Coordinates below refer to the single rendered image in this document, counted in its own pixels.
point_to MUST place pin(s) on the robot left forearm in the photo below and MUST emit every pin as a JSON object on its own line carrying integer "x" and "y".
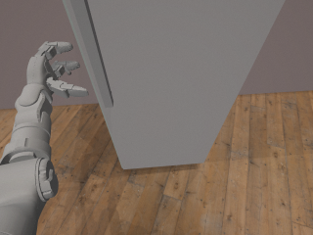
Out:
{"x": 30, "y": 138}

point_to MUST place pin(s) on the fridge door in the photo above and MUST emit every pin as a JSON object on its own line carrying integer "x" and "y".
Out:
{"x": 175, "y": 69}

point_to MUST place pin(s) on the handle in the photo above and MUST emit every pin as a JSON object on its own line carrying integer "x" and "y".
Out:
{"x": 86, "y": 26}

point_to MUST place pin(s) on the left robot hand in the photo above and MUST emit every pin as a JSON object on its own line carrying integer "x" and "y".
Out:
{"x": 39, "y": 70}

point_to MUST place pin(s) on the robot left upper arm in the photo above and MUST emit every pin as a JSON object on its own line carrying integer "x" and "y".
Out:
{"x": 25, "y": 188}

